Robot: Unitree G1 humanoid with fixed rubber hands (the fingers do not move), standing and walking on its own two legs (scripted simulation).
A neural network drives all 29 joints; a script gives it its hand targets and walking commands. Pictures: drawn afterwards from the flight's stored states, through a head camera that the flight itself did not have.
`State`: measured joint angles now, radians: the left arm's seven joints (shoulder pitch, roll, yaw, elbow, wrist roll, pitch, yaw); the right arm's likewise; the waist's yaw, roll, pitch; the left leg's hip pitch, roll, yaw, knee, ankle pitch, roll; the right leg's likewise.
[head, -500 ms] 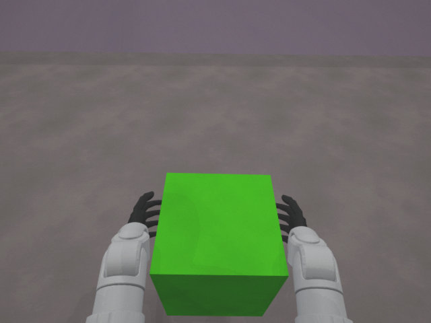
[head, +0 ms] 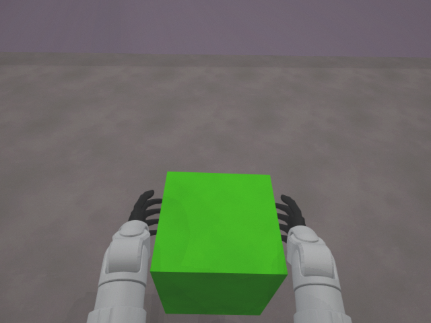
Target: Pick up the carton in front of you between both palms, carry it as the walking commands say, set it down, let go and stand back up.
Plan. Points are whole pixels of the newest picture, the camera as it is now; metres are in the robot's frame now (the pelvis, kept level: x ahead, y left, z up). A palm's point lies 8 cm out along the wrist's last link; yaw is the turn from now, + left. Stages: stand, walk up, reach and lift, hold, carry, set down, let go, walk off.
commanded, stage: hold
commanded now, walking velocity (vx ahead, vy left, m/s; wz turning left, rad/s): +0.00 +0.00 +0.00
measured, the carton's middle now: (215, 246) +0.30 +0.00 -0.03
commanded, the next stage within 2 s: set down in 0.28 s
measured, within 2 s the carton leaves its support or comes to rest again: neither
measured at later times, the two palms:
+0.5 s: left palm (136, 217) +0.31 +0.16 +0.04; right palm (289, 227) +0.30 -0.14 +0.04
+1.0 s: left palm (144, 251) +0.35 +0.18 -0.16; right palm (258, 250) +0.36 -0.12 -0.16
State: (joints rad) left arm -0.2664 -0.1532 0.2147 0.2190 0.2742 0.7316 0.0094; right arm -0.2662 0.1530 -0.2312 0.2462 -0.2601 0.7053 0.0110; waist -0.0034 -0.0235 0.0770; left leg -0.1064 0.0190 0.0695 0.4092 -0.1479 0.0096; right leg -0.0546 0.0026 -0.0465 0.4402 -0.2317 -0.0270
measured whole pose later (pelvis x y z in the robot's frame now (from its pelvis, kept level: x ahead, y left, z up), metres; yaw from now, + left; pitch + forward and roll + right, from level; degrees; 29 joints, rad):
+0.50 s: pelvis +0.00 +0.02 -0.01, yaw -3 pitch -9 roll +0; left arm -0.43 -0.21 0.41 0.41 0.36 0.66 -0.02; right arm -0.42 0.19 -0.42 0.44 -0.36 0.63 0.05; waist 0.01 -0.02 0.07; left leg -0.13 -0.02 0.07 0.48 -0.19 0.04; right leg -0.09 0.00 0.03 0.51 -0.26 -0.02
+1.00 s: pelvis -0.02 +0.00 -0.09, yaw -2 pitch +28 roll +0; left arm -0.54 -0.08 0.38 0.52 0.20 0.14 -0.01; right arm -0.55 0.14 -0.32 0.55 -0.17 0.11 -0.08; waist 0.05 -0.05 -0.04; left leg -1.19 0.01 0.01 1.02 -0.31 0.01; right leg -1.15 0.05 0.02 1.05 -0.39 -0.02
